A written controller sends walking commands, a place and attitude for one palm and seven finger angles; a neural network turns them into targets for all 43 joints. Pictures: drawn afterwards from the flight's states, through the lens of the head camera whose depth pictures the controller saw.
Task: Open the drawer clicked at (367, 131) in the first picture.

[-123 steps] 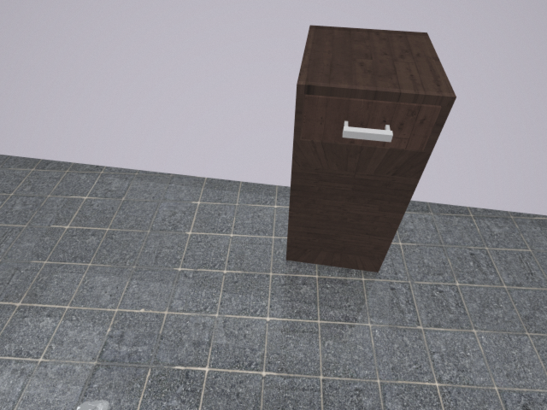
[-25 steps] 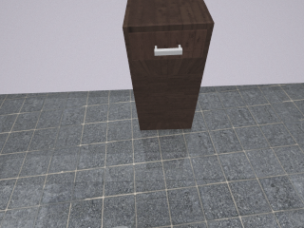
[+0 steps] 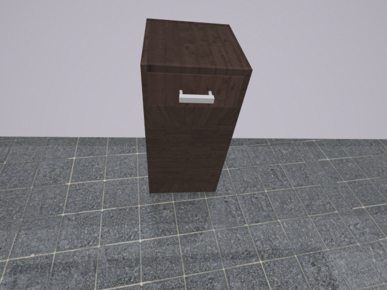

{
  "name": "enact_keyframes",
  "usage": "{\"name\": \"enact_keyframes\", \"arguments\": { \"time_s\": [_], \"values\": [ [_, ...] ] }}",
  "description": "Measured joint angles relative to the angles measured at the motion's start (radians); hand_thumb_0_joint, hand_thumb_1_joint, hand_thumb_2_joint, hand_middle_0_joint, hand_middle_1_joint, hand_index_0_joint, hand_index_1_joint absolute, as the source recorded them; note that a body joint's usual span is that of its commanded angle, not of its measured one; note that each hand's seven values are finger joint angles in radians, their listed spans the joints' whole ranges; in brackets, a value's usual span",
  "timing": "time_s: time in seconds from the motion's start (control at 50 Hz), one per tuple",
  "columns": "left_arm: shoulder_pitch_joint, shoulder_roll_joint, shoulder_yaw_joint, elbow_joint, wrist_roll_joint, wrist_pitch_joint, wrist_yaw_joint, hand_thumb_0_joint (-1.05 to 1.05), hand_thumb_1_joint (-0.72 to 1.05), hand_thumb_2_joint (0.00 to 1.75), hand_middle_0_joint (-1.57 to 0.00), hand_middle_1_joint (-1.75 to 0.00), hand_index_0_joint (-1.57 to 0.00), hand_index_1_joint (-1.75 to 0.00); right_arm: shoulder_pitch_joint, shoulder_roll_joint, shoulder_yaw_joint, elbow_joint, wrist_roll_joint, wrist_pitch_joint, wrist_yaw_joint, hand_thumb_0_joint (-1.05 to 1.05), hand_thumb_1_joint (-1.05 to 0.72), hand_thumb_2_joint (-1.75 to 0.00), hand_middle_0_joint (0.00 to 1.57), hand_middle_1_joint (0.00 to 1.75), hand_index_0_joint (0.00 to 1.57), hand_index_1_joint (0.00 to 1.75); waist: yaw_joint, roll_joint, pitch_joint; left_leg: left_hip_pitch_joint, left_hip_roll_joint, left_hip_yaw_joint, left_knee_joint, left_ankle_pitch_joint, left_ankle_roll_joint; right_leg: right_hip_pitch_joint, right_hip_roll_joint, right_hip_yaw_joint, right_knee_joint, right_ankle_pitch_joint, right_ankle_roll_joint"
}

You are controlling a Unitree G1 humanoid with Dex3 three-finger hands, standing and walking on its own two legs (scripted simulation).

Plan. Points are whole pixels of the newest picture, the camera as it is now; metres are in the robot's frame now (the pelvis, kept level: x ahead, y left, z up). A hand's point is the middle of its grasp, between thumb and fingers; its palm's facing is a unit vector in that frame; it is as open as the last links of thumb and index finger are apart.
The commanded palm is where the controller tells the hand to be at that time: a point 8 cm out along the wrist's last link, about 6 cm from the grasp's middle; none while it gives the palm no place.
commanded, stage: take the last steps up to it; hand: left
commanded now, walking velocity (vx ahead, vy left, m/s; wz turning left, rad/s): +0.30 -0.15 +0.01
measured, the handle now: (196, 95) +0.79 +0.04 -0.04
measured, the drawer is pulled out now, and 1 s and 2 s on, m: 0.00 0.00 0.00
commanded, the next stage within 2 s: come to a stop and stand still in 0.50 s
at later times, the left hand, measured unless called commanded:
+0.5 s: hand (163, 231) +0.32 +0.09 -0.18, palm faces -0.07 -0.99 -0.15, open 7.3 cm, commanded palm none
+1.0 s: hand (166, 234) +0.30 +0.08 -0.16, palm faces +0.09 -0.96 -0.26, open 7.3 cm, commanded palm none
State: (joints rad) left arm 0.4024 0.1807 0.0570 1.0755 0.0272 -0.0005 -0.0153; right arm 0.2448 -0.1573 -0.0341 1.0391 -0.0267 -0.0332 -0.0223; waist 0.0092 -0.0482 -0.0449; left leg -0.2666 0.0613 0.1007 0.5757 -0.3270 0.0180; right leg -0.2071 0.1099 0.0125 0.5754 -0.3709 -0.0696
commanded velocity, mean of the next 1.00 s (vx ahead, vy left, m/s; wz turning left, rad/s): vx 0.03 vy -0.06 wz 0.03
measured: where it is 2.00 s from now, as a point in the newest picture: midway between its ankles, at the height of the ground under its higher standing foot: outside the picture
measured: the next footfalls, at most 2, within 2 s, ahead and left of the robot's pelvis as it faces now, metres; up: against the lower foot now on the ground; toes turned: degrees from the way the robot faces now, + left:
right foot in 0.44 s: +0.32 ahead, -0.19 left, +0.00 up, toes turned -9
left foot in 0.72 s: +0.35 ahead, +0.01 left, +0.00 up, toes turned +10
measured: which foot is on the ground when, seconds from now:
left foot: down 0.00-0.44, up 0.46-0.70, down 0.72-1.00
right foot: up 0.00-0.42, down 0.44-0.78, up 0.80-1.00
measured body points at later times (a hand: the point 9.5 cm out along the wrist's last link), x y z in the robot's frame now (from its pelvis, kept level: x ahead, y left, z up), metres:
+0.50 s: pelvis +0.19 -0.07 -0.02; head +0.24 -0.07 +0.43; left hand +0.32 +0.14 -0.17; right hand +0.03 -0.26 -0.15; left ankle +0.02 +0.08 -0.66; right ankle +0.28 -0.18 -0.73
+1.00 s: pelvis +0.29 -0.12 +0.01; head +0.32 -0.12 +0.46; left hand +0.30 +0.13 -0.14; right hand +0.42 -0.34 -0.14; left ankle +0.31 +0.00 -0.73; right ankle +0.27 -0.24 -0.70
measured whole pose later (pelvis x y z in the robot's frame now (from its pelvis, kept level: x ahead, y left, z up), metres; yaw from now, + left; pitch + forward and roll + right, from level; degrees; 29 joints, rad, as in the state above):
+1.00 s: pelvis +0.29 -0.12 +0.01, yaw +0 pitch -1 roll +0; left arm 0.25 0.19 0.06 1.02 0.02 0.04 0.03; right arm 0.06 -0.16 -0.04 0.97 -0.02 0.03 -0.03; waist 0.03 0.02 0.10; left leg -0.24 0.08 0.15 0.49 -0.22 0.01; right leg -0.33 -0.03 -0.04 0.80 -0.46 0.02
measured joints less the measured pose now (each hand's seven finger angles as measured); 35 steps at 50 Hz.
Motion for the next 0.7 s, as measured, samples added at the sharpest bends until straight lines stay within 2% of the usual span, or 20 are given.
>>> {"name": "enact_keyframes", "arguments": {
  "time_s": [0.04,0.08,0.16,0.22,0.28,0.34,0.4,0.44,0.46,0.5,0.54,0.56,0.6,0.66,0.7],
  "values": [
    [-0.004,0.009,0.005,0.018,0.011,0.021,-0.008,0.0,0.91,0.9,-0.2,-0.3,-0.2,-0.29,0.022,0.017,0.007,-0.001,-0.002,-0.012,-0.007,0.0,-0.91,-0.9,0.19,0.3,0.2,0.3,-0.011,-0.018,-0.002,0.035,-0.007,0.022,-0.008,-0.02,0.008,-0.092,-0.028,-0.015,0.239,-0.03,0.018],
    [-0.026,0.021,0.011,0.023,0.018,0.029,-0.019,0.0,0.91,0.9,-0.2,-0.3,-0.2,-0.29,0.061,0.031,0.015,0.008,0.0,-0.018,-0.014,0.0,-0.91,-0.9,0.2,0.3,0.2,0.3,-0.018,-0.024,-0.001,0.083,-0.011,0.025,-0.065,-0.012,0.006,-0.18,-0.066,-0.029,0.403,0.025,0.039],
    [-0.076,0.034,0.022,-0.002,0.019,0.02,-0.028,0.0,0.91,0.9,-0.19,-0.3,-0.19,-0.29,0.134,0.052,0.024,0.054,0.003,-0.027,-0.021,0.0,-0.91,-0.9,0.2,0.3,0.2,0.3,-0.017,-0.014,0.019,0.174,-0.001,0.024,-0.181,0.015,-0.003,-0.316,-0.147,-0.027,0.511,0.133,0.078],
    [-0.119,0.038,0.022,-0.013,0.017,0.019,-0.029,0.0,0.92,0.9,-0.19,-0.3,-0.19,-0.29,0.182,0.065,0.023,0.084,0.003,-0.031,-0.023,0.0,-0.91,-0.9,0.2,0.3,0.2,0.3,-0.027,-0.003,0.045,0.233,0.015,0.03,-0.231,0.008,-0.016,-0.387,-0.193,-0.033,0.489,0.177,0.092],
    [-0.174,0.037,0.017,-0.017,0.012,0.021,-0.03,0.0,0.92,0.9,-0.19,-0.3,-0.19,-0.29,0.224,0.074,0.021,0.106,0.0,-0.03,-0.021,0.0,-0.91,-0.9,0.2,0.3,0.2,0.3,-0.049,0.006,0.075,0.283,0.031,0.036,-0.258,-0.011,-0.035,-0.416,-0.219,-0.062,0.367,0.217,0.095],
    [-0.235,0.03,0.009,-0.02,0.004,0.019,-0.032,0.0,0.92,0.9,-0.19,-0.3,-0.19,-0.29,0.258,0.076,0.016,0.125,-0.004,-0.024,-0.018,0.0,-0.91,-0.9,0.2,0.3,0.2,0.3,-0.079,0.015,0.107,0.325,0.045,0.041,-0.265,-0.044,-0.059,-0.395,-0.215,-0.098,0.196,0.231,0.081],
    [-0.29,0.019,0.005,-0.031,0.0,0.005,-0.033,0.0,0.92,0.9,-0.19,-0.3,-0.19,-0.29,0.288,0.072,0.006,0.15,-0.004,-0.015,-0.015,0.0,-0.91,-0.9,0.2,0.3,0.2,0.3,-0.102,0.031,0.127,0.351,0.068,0.037,-0.228,-0.104,-0.092,-0.331,-0.181,-0.131,0.068,0.209,0.052],
    [-0.306,0.017,0.003,-0.045,0.002,-0.029,-0.031,0.0,0.92,0.9,-0.19,-0.3,-0.19,-0.29,0.312,0.073,-0.001,0.171,0.003,-0.005,-0.009,0.0,-0.91,-0.9,0.2,0.3,0.2,0.3,-0.099,0.029,0.127,0.313,0.085,0.027,-0.069,-0.172,-0.093,-0.25,-0.165,-0.147,-0.022,0.251,0.032],
    [-0.316,0.009,0.006,-0.049,0.002,-0.047,-0.023,0.0,0.92,0.9,-0.19,-0.3,-0.19,-0.29,0.303,0.068,-0.003,0.179,0.01,0.006,-0.006,0.0,-0.91,-0.9,0.2,0.3,0.2,0.3,-0.091,0.037,0.135,0.248,0.092,-0.003,0.108,-0.203,-0.074,-0.256,-0.16,-0.153,0.017,0.253,0.034],
    [-0.322,-0.007,0.002,-0.052,-0.004,-0.063,-0.01,0.0,0.92,0.9,-0.19,-0.3,-0.19,-0.29,0.264,0.053,-0.007,0.173,0.021,0.027,-0.005,0.0,-0.91,-0.9,0.2,0.3,0.2,0.3,-0.085,0.055,0.147,0.098,0.076,-0.071,0.457,-0.218,-0.032,-0.241,-0.149,-0.17,0.07,0.189,0.028],
    [-0.312,-0.022,-0.006,-0.046,-0.005,-0.058,0.005,0.0,0.92,0.9,-0.19,-0.3,-0.2,-0.29,0.215,0.038,-0.014,0.146,0.016,0.038,-0.004,0.01,-0.91,-0.9,0.2,0.3,0.2,0.3,-0.081,0.066,0.139,-0.034,0.067,-0.082,0.645,-0.168,-0.012,-0.195,-0.137,-0.188,0.045,0.158,0.022],
    [-0.302,-0.028,-0.01,-0.039,-0.004,-0.055,0.012,0.0,0.91,0.9,-0.19,-0.3,-0.2,-0.29,0.189,0.03,-0.018,0.127,0.012,0.04,-0.003,0.01,-0.91,-0.9,0.2,0.3,0.2,0.3,-0.08,0.07,0.131,-0.086,0.068,-0.075,0.668,-0.145,-0.009,-0.169,-0.13,-0.197,0.019,0.159,0.025],
    [-0.281,-0.031,0.002,-0.035,-0.009,-0.056,0.034,-0.02,0.93,0.9,-0.2,-0.3,-0.2,-0.29,0.138,0.017,-0.02,0.083,0.006,0.041,-0.004,0.01,-0.91,-0.9,0.19,0.3,0.2,0.3,-0.079,0.076,0.106,-0.16,0.07,-0.053,0.615,-0.123,-0.012,-0.127,-0.118,-0.214,-0.028,0.16,0.021],
    [-0.254,-0.015,-0.009,-0.034,-0.005,-0.038,0.041,-0.03,0.95,0.9,-0.2,-0.3,-0.2,-0.29,0.066,0.007,-0.013,0.018,0.005,0.039,-0.006,0.0,-0.91,-0.9,0.19,0.3,0.2,0.3,-0.069,0.074,0.075,-0.19,0.065,-0.012,0.417,-0.096,-0.022,-0.079,-0.104,-0.228,-0.065,0.147,0.015],
    [-0.238,-0.012,-0.018,-0.03,-0.008,-0.025,0.042,-0.02,0.95,0.9,-0.2,-0.3,-0.2,-0.29,0.022,0.003,-0.004,-0.011,0.005,0.027,-0.011,0.0,-0.92,-0.9,0.19,0.3,0.2,0.3,-0.055,0.075,0.067,-0.155,0.05,-0.001,0.238,-0.016,-0.032,-0.054,-0.094,-0.23,-0.059,0.125,0.019]
  ]
}}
